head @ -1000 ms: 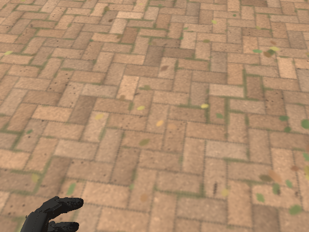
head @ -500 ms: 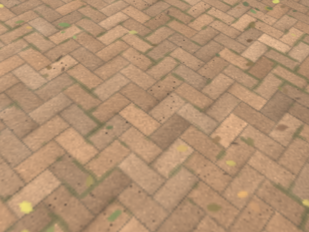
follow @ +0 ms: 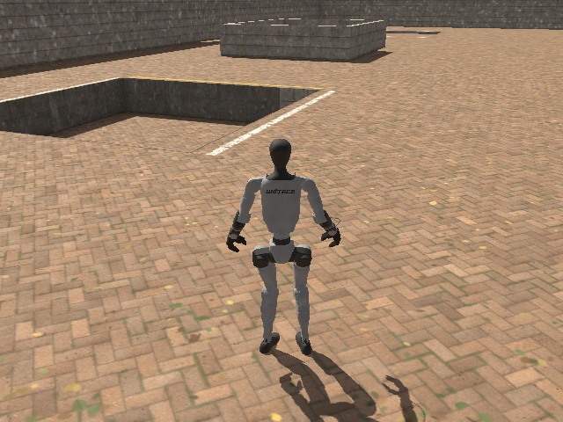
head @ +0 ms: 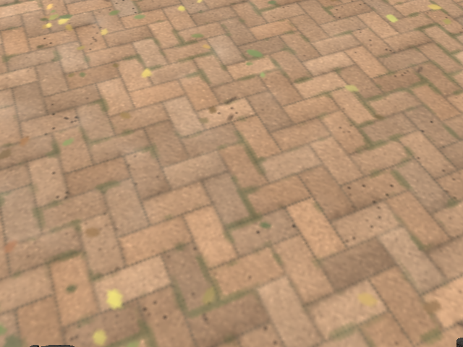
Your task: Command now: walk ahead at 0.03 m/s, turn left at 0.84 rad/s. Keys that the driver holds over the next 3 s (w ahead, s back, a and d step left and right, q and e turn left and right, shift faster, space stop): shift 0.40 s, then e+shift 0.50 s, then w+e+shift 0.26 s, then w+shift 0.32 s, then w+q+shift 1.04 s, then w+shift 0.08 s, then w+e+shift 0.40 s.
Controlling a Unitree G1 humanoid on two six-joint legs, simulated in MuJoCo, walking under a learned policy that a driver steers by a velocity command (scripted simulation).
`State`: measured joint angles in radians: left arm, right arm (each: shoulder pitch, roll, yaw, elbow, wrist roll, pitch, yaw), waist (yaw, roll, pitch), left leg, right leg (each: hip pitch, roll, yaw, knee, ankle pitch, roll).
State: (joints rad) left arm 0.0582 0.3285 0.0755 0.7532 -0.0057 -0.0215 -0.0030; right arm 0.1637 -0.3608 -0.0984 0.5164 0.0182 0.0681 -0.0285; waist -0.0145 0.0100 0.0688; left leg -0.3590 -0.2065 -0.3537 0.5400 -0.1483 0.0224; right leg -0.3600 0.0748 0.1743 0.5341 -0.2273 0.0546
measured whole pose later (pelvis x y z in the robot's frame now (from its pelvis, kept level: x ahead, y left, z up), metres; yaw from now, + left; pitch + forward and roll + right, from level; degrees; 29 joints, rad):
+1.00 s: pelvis +0.03 -0.06 +0.01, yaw -14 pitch +2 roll +3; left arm 0.26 0.33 0.07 0.64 -0.03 0.01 0.01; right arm 0.11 -0.33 -0.08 0.67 0.00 -0.02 -0.01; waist 0.02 0.02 0.05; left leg -0.53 0.00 -0.07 1.03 -0.35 -0.04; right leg -0.29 0.06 0.08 0.47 -0.23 -0.09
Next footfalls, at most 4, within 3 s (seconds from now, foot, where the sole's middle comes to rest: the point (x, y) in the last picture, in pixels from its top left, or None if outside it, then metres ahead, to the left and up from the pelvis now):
0.02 right None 0.11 -0.13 -0.77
0.42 left None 0.01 0.11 -0.77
0.80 right None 0.06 -0.14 -0.77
1.30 left None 0.28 0.01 -0.77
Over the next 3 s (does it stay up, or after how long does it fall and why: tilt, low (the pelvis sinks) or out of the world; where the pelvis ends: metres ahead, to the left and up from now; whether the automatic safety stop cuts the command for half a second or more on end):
stays up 1.45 -0.25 0.01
